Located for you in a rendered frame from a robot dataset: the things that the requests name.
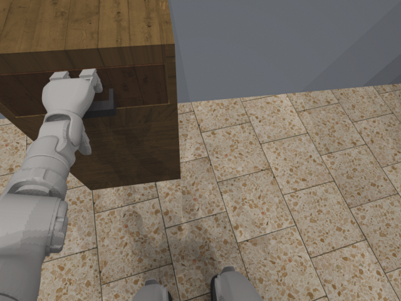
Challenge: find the cabinet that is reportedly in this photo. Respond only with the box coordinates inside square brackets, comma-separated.
[0, 0, 180, 190]

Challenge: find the robot left hand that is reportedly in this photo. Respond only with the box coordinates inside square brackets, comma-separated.
[42, 68, 103, 156]

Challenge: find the robot left shin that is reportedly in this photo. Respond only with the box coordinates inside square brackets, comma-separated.
[145, 278, 161, 286]

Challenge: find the handle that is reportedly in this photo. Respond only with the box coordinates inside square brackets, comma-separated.
[83, 88, 117, 119]

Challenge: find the robot right thigh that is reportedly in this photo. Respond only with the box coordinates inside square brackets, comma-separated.
[215, 271, 264, 301]

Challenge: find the robot left forearm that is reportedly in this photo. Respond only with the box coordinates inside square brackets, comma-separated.
[0, 110, 83, 201]

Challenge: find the drawer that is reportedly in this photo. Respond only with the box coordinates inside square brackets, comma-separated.
[0, 63, 168, 117]

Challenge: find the left robot upper arm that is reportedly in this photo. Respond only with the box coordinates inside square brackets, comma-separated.
[0, 193, 68, 301]

